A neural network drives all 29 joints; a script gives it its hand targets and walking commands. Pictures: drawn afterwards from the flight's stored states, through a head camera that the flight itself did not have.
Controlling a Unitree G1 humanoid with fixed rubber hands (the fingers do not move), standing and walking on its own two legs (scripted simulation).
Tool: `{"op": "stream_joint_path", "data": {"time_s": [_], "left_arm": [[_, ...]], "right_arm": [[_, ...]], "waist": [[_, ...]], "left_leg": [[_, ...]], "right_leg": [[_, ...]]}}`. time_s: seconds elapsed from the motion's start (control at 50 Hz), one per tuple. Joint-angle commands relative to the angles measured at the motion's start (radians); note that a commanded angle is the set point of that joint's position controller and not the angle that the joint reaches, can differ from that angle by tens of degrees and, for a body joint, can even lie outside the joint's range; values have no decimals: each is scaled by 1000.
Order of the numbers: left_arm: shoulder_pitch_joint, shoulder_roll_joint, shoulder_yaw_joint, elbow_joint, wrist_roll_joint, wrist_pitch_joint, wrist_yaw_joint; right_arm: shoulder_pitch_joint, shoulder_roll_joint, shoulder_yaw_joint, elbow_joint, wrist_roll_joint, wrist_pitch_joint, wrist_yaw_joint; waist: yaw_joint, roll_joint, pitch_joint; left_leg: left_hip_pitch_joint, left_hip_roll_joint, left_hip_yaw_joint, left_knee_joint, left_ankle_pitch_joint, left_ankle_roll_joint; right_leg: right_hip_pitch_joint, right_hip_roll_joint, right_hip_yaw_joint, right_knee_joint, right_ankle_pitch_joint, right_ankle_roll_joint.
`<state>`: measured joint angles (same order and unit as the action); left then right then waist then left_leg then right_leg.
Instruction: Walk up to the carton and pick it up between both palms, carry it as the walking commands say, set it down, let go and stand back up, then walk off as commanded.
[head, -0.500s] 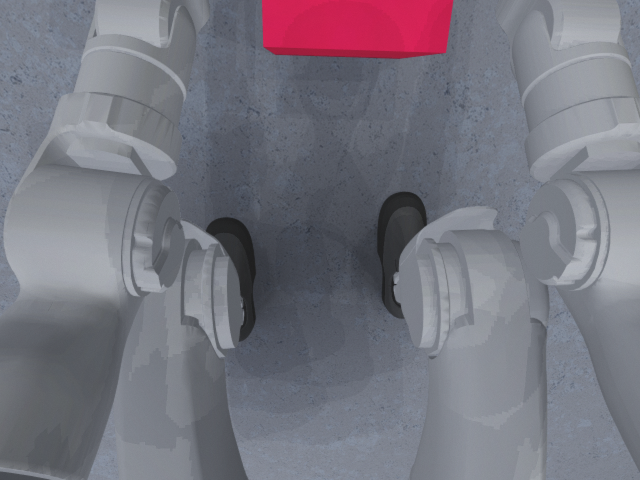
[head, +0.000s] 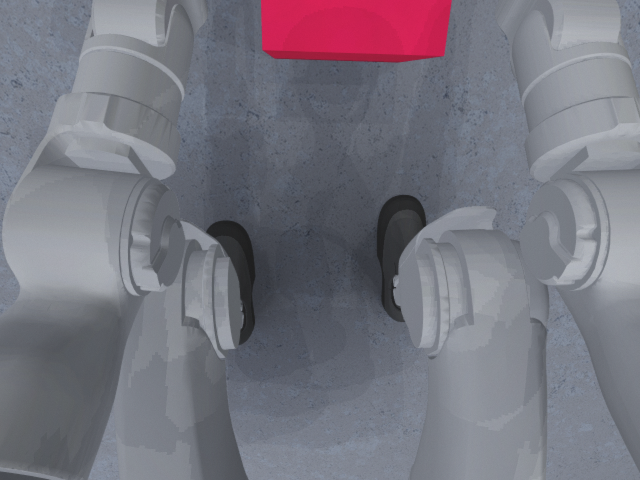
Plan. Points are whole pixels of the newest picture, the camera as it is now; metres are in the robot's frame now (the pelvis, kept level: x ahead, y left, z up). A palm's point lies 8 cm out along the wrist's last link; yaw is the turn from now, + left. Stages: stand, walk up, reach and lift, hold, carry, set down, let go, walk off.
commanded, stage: reach and lift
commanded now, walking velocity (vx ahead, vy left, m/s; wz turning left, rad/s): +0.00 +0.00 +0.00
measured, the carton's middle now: out of the picture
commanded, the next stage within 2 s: none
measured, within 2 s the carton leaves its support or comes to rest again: leaves its support in 0.40 s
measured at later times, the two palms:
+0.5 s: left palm out of the picture +0.56 +0.08 -0.19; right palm out of the picture +0.54 -0.18 -0.18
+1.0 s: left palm out of the picture +0.56 +0.08 -0.14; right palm out of the picture +0.54 -0.17 -0.13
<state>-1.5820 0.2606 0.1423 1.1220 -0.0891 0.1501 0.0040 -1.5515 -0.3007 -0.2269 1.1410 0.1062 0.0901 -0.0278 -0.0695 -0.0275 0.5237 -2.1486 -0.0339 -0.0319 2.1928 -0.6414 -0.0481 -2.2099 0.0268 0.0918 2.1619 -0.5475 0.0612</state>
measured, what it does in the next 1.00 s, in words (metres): stands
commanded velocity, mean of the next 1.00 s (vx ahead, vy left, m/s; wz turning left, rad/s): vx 0.00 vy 0.00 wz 0.00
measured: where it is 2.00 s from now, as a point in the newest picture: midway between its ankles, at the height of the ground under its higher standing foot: (316, 289)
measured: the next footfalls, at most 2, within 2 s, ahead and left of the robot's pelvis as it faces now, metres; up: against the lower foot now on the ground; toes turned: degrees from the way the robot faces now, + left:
none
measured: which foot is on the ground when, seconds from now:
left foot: down 0.00-1.00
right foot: down 0.00-1.00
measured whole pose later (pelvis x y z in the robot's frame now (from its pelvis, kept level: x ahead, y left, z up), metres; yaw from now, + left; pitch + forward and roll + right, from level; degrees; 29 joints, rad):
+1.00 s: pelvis -0.01 +0.00 +0.00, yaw -1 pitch +29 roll +1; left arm -1.58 0.24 0.13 0.93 -0.09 0.40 0.29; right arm -1.57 -0.19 -0.21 0.89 0.09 0.36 -0.26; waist -0.08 -0.01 0.53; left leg -2.08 -0.04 -0.04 2.20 -0.62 -0.05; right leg -2.13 0.04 0.09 2.16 -0.52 0.06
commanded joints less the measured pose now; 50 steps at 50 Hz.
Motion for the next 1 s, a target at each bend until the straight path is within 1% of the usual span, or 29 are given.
{"op": "stream_joint_path", "data": {"time_s": [0.0, 0.02, 0.08, 0.1, 0.16, 0.2, 0.22, 0.26, 0.28, 0.3, 0.34, 0.38, 0.44, 0.46, 0.5, 0.52, 0.54, 0.6, 0.62, 0.64, 0.66, 0.7, 0.74, 0.76, 0.8, 0.86, 0.94, 0.96, 0.98], "left_arm": [[-480, -800, -210, -181, 32, -10, -178], [-498, -788, -217, -197, 28, -14, -173], [-526, -817, -257, -234, -11, -16, -167], [-552, -804, -261, -232, -23, -15, -161], [-649, -823, -312, -330, -70, -23, -144], [-655, -847, -318, -322, -89, -20, -137], [-647, -863, -334, -325, -103, -16, -126], [-694, -880, -333, -390, -123, -18, -116], [-693, -914, -342, -393, -132, -12, -113], [-740, -900, -336, -443, -138, -16, -108], [-760, -909, -348, -443, -144, -8, -102], [-812, -929, -350, -521, -148, -8, -96], [-841, -966, -370, -587, -171, 15, -93], [-809, -992, -351, -546, -153, 28, -94], [-801, -1023, -322, -535, -141, 46, -100], [-822, -1011, -321, -558, -135, 52, -101], [-814, -1032, -320, -550, -136, 59, -106], [-842, -1065, -317, -571, -121, 78, -115], [-837, -1066, -306, -576, -119, 85, -118], [-830, -1073, -298, -568, -117, 93, -119], [-844, -1080, -313, -584, -122, 99, -121], [-823, -1110, -301, -572, -115, 110, -126], [-830, -1131, -293, -580, -114, 115, -128], [-826, -1122, -283, -587, -107, 115, -125], [-835, -1135, -290, -588, -111, 122, -130], [-835, -1164, -327, -631, -129, 140, -131], [-771, -1205, -298, -590, -101, 164, -139], [-791, -1196, -306, -618, -107, 161, -140], [-776, -1192, -288, -562, -86, 161, -143]], "right_arm": [[-523, 881, 242, -181, 41, 32, 215], [-544, 881, 250, -187, 53, 33, 213], [-564, 900, 280, -228, 73, 32, 200], [-588, 888, 284, -256, 83, 29, 195], [-662, 915, 330, -333, 122, 29, 177], [-694, 927, 343, -376, 137, 28, 165], [-733, 919, 362, -421, 157, 24, 159], [-751, 942, 381, -448, 170, 33, 149], [-766, 952, 389, -478, 172, 35, 142], [-773, 949, 381, -469, 168, 44, 135], [-772, 965, 370, -465, 165, 55, 130], [-763, 1014, 360, -472, 164, 72, 130], [-791, 1026, 367, -560, 162, 91, 121], [-787, 1013, 350, -541, 145, 99, 121], [-790, 1046, 346, -544, 124, 118, 122], [-808, 1044, 342, -550, 127, 125, 123], [-771, 1054, 323, -522, 106, 135, 127], [-802, 1093, 321, -558, 110, 154, 129], [-815, 1098, 316, -577, 103, 160, 130], [-821, 1101, 318, -579, 108, 166, 130], [-830, 1090, 312, -616, 107, 168, 130], [-834, 1105, 321, -622, 100, 174, 128], [-836, 1113, 323, -616, 91, 183, 131], [-835, 1132, 324, -615, 92, 190, 134], [-808, 1142, 311, -606, 83, 198, 136], [-808, 1181, 344, -685, 99, 213, 132], [-742, 1218, 324, -673, 68, 238, 131], [-753, 1234, 326, -688, 74, 242, 128], [-695, 1236, 287, -611, 45, 247, 134]], "waist": [[35, 87, -996], [46, 97, -1019], [11, 64, -1127], [24, 74, -1175], [19, 59, -1371], [5, 51, -1451], [15, 65, -1529], [5, 21, -1640], [7, 39, -1672], [7, 25, -1717], [-15, 55, -1772], [-11, 53, -1878], [-36, 68, -2037], [-34, 80, -2011], [-36, 38, -2011], [-26, 63, -2010], [-49, 47, -2011], [-31, 72, -2068], [-32, 53, -2074], [-23, 79, -2079], [-46, 69, -2131], [-36, 85, -2158], [-41, 68, -2160], [-28, 67, -2166], [-44, 75, -2182], [-45, 85, -2349], [-42, 94, -2373], [-46, 82, -2415], [-47, 89, -2306]], "left_leg": [[361, -95, 78, -108, 342, 49], [368, -93, 84, -102, 358, 48], [401, -94, 81, -99, 387, 45], [436, -94, 85, -99, 393, 42], [513, -96, 89, -86, 451, 41], [523, -99, 96, -88, 459, 41], [585, -99, 96, -87, 495, 36], [606, -106, 102, -84, 512, 35], [607, -107, 111, -84, 523, 34], [621, -108, 110, -83, 524, 33], [673, -106, 113, -85, 521, 27], [721, -110, 117, -93, 554, 27], [792, -116, 125, -100, 574, 24], [783, -118, 122, -112, 545, 20], [743, -121, 125, -123, 503, 29], [752, -118, 131, -122, 503, 29], [745, -120, 125, -132, 469, 28], [755, -121, 136, -144, 452, 28], [749, -124, 136, -152, 437, 29], [766, -122, 140, -153, 447, 28], [786, -121, 134, -153, 445, 28], [775, -127, 137, -165, 455, 23], [772, -129, 138, -167, 455, 24], [778, -131, 135, -172, 455, 26], [764, -126, 133, -172, 451, 25], [850, -134, 139, -184, 506, 22], [817, -145, 144, -203, 486, 19], [824, -144, 145, -203, 497, 23], [764, -138, 143, -211, 451, 20]], "right_leg": [[495, 80, -144, -77, 336, -49], [504, 82, -142, -77, 353, -46], [586, 79, -160, -72, 398, -41], [607, 80, -162, -69, 403, -40], [714, 78, -171, -59, 476, -33], [764, 79, -180, -64, 501, -31], [793, 76, -179, -59, 530, -29], [873, 80, -188, -60, 562, -24], [891, 80, -177, -71, 579, -33], [919, 79, -180, -63, 583, -29], [921, 79, -186, -73, 579, -32], [964, 85, -191, -78, 610, -33], [1036, 83, -191, -87, 629, -31], [1014, 82, -193, -96, 598, -37], [1036, 84, -195, -113, 566, -41], [1016, 83, -191, -111, 560, -36], [1016, 81, -199, -117, 529, -40], [1030, 87, -197, -132, 513, -45], [1034, 87, -203, -139, 497, -42], [1032, 87, -196, -145, 494, -42], [1045, 90, -201, -141, 498, -40], [1078, 89, -199, -147, 519, -43], [1081, 89, -198, -151, 509, -43], [1068, 88, -200, -151, 509, -40], [1074, 89, -196, -148, 510, -40], [1155, 97, -202, -154, 570, -37], [1154, 99, -192, -185, 547, -37], [1183, 102, -188, -186, 568, -32], [1103, 97, -184, -188, 522, -36]]}}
